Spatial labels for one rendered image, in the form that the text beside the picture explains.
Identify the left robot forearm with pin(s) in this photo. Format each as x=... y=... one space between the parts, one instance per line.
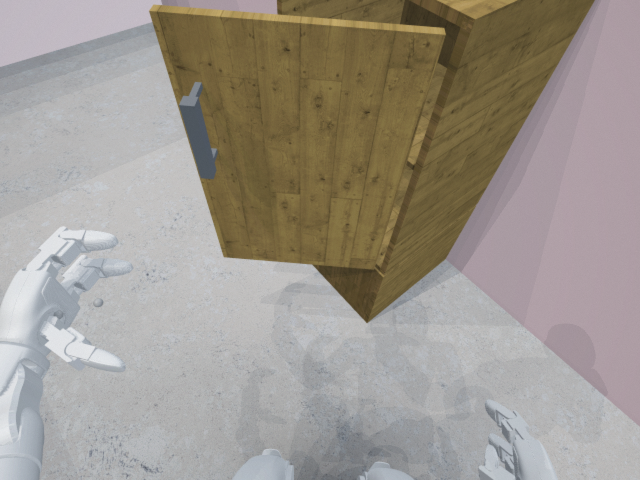
x=22 y=369

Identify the left robot hand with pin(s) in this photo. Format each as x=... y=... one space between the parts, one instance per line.
x=34 y=294

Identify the handle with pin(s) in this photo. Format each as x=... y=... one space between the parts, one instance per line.
x=191 y=111

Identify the right robot hand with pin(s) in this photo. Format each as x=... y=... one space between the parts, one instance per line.
x=527 y=459

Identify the left robot thigh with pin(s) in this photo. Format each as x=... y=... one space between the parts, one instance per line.
x=265 y=467

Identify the robot left shin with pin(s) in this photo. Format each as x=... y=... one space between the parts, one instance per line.
x=271 y=452

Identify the cupboard door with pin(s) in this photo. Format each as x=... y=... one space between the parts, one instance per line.
x=313 y=120

